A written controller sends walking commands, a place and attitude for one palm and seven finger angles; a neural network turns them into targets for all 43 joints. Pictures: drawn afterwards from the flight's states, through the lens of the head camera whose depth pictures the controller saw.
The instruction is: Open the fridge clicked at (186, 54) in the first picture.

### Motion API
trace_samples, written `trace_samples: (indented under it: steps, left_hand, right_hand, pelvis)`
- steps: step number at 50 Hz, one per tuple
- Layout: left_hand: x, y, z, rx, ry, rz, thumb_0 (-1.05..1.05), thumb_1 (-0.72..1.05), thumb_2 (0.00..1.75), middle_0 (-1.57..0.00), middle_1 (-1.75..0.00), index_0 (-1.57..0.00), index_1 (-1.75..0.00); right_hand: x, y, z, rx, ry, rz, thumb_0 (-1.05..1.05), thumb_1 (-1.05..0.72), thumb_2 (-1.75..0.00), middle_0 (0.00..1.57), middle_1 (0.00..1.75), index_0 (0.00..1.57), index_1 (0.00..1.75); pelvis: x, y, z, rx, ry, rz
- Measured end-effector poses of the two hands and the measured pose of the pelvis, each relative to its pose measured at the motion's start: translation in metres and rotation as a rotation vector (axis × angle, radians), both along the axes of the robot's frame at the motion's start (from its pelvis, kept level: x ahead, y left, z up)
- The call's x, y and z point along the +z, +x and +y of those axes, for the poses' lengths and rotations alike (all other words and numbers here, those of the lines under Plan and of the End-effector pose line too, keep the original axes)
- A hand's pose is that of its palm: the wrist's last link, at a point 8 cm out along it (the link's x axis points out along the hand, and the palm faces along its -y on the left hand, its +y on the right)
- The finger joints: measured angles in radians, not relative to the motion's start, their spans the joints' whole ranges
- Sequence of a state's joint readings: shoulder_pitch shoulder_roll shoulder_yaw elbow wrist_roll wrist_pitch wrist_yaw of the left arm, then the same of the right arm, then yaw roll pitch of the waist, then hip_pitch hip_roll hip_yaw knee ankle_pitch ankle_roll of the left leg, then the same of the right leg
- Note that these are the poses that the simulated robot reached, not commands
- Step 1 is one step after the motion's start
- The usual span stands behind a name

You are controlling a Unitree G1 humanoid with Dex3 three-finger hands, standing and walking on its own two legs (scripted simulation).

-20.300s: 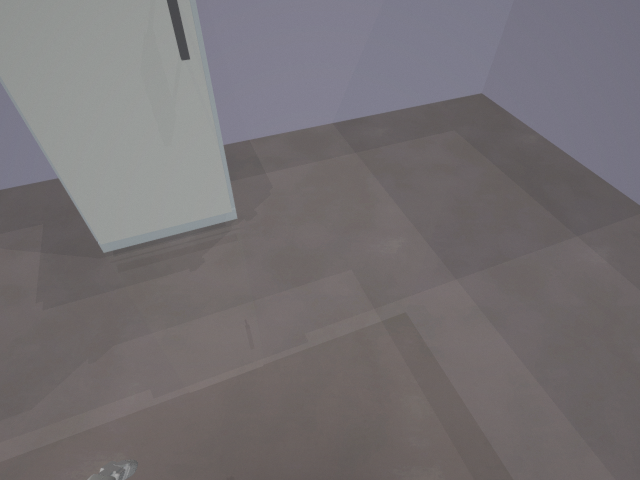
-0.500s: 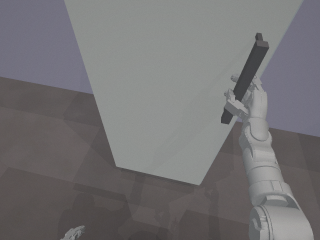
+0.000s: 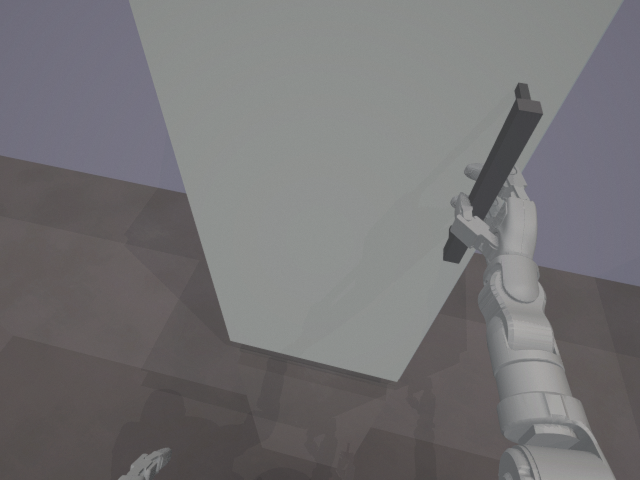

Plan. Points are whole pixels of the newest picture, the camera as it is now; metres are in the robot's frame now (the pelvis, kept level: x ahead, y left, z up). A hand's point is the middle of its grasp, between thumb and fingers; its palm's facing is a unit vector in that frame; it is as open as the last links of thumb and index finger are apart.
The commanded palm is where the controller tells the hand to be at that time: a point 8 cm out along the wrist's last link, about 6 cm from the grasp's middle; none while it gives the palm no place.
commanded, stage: pull the door a little, standing still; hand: right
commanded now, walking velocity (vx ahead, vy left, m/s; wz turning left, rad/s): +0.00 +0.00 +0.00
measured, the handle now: (481, 184) +0.47 -0.16 +0.14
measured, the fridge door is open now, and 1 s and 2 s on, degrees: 0 18 50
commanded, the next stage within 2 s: walk backward, drawing the door open in 0.52 s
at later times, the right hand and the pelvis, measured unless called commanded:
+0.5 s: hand (461, 232) +0.40 -0.13 +0.12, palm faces +0.11 +0.99 +0.01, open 6.4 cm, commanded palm +0.32 -0.17 +0.12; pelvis +0.04 +0.00 +0.01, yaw +2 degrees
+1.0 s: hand (433, 304) +0.29 -0.08 +0.12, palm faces +0.10 +0.97 -0.22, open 6.7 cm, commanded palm +0.26 -0.13 +0.12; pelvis +0.05 +0.04 +0.01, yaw -5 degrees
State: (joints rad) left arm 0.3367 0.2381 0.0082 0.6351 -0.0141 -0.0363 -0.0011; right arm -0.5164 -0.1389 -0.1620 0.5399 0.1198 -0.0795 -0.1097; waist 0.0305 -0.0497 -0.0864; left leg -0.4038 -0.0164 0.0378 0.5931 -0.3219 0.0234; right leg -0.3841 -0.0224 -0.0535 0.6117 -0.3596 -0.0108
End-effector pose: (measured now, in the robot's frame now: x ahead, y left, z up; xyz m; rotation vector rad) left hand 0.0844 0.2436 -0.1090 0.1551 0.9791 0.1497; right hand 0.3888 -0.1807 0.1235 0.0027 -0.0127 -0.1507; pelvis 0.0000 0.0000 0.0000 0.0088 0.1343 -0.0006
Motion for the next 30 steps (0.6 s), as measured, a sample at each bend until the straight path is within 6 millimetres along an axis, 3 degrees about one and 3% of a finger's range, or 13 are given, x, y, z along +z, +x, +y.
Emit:
trace_samples:
  steps: [20,25,30]
  left_hand:
    - [0.017,0.055,-0.006,-0.013,-0.013,-0.094,0.01,0.91,0.89,-0.2,-0.3,-0.2,-0.3]
    - [0.022,0.067,-0.006,-0.004,-0.024,-0.112,0.01,0.91,0.89,-0.2,-0.3,-0.2,-0.3]
    - [0.029,0.09,-0.008,-0.011,-0.032,-0.144,0.02,0.91,0.89,-0.2,-0.3,-0.2,-0.3]
  right_hand:
    - [0.002,-0.005,0.0,0.019,0.004,0.023,0.02,-0.73,-0.77,0.25,1.33,0.26,1.33]
    - [0.001,-0.02,0.003,0.037,0.004,0.013,0.01,-0.73,-0.75,0.23,1.32,0.24,1.31]
    - [0.002,-0.053,0.011,0.066,0.01,0.01,0.01,-0.71,-0.73,0.23,1.32,0.24,1.3]
  pelvis:
    - [0.007,0.024,0.002,0.02,-0.007,-0.016]
    - [0.009,0.036,0.002,0.037,-0.01,-0.027]
    - [0.012,0.05,0.001,0.053,-0.01,-0.039]
